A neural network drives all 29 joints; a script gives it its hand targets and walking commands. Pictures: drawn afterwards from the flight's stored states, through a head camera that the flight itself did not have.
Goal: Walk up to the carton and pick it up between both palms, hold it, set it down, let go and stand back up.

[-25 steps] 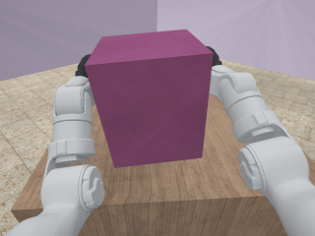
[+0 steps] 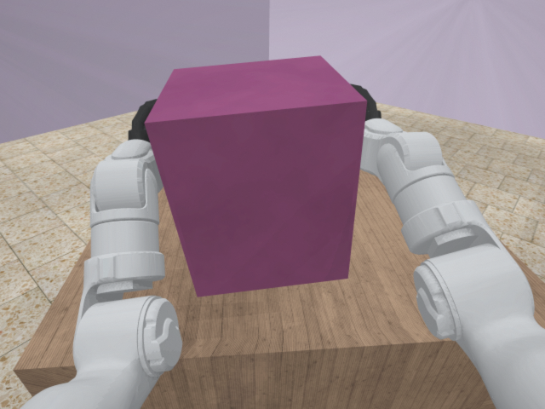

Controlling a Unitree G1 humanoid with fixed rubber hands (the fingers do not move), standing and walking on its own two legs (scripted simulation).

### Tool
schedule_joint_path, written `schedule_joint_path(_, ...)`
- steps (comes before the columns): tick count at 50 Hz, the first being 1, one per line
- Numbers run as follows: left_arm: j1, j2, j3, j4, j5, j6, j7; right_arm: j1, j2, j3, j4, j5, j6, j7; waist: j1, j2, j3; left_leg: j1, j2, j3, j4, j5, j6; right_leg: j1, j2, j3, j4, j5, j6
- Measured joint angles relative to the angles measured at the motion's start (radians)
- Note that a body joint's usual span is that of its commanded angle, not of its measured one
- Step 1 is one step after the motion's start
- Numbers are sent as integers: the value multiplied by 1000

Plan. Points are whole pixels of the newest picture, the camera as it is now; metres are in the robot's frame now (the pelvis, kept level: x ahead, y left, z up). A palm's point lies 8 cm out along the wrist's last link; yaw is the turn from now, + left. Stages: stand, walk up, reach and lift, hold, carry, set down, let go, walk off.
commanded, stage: hold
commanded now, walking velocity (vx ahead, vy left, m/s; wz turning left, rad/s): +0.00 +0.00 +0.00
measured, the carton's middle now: (260, 173) +0.37 +0.00 +0.26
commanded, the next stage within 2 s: none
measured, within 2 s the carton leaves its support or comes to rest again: neither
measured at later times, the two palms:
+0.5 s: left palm (141, 151) +0.37 +0.16 +0.30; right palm (366, 132) +0.37 -0.14 +0.32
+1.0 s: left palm (139, 151) +0.38 +0.16 +0.29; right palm (361, 132) +0.37 -0.14 +0.31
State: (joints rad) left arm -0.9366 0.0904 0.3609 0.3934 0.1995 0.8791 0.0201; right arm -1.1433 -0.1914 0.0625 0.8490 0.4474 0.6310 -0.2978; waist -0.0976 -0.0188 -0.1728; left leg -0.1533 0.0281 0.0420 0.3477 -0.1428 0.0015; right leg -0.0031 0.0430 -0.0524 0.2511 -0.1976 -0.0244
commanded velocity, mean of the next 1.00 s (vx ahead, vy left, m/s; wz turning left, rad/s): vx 0.00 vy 0.00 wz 0.00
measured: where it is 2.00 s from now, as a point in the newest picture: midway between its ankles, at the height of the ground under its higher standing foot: outside the picture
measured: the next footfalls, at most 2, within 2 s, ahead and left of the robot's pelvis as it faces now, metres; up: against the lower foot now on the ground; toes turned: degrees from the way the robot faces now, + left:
none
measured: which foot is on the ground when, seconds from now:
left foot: down 0.00-1.00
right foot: down 0.00-1.00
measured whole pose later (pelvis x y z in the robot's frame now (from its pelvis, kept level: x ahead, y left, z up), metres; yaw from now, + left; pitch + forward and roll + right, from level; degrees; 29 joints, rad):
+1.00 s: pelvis +0.00 +0.00 +0.00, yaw +0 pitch -2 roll -1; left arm -0.96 0.11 0.34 0.43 0.19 0.87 0.03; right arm -1.17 -0.20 0.05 0.88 0.44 0.63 -0.29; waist -0.10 -0.03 -0.18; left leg -0.18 0.03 0.04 0.36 -0.14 0.01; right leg -0.02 0.04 -0.05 0.25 -0.19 -0.02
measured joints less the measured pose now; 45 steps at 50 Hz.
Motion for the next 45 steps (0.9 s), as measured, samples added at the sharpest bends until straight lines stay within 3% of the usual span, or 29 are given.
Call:
schedule_joint_path(15, -52, 20, 7, 79, -1, -14, -12, -37, 2, -18, 46, -17, 6, -1, 7, -1, -8, -3, 2, -1, -1, 5, -2, -5, 3, 0, 2, 3, -3)
schedule_joint_path(45, -32, 18, -17, 51, -8, -8, 5, -29, -1, -17, 48, -10, -3, 10, 4, -6, -11, -22, -4, -3, 7, 2, 4, -17, -2, 0, -2, 7, 2)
